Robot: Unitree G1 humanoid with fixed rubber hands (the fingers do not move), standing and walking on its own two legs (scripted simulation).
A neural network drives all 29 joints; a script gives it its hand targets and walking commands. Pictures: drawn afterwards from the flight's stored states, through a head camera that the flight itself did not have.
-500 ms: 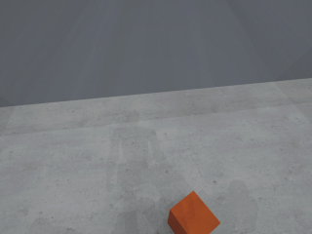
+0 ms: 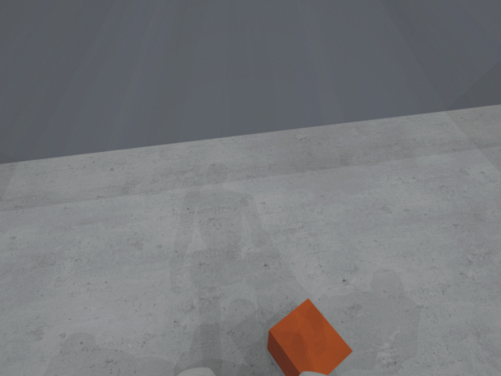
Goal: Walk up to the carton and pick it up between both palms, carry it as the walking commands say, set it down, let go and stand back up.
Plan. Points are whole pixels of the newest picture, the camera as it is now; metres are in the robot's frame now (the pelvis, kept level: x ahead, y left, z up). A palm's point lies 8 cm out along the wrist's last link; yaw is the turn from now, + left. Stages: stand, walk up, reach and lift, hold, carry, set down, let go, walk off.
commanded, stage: walk up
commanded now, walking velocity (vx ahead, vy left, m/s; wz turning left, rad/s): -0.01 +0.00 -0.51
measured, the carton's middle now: (304, 349) +0.27 -0.15 -0.62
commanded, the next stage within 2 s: none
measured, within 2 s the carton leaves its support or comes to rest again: neither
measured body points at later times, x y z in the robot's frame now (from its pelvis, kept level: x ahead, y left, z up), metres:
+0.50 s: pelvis -0.02 +0.01 +0.00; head +0.02 +0.00 +0.44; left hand +0.09 +0.24 -0.15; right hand -0.02 -0.23 -0.15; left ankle -0.02 +0.13 -0.72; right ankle -0.04 -0.09 -0.69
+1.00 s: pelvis -0.06 +0.08 +0.02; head +0.00 +0.06 +0.46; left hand +0.07 +0.31 -0.13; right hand -0.12 -0.19 -0.12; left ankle -0.03 +0.18 -0.72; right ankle -0.05 -0.09 -0.69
